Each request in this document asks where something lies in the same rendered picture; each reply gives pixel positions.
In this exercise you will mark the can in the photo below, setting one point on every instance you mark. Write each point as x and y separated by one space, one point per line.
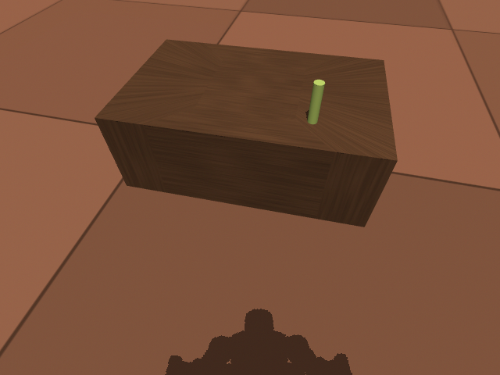
316 99

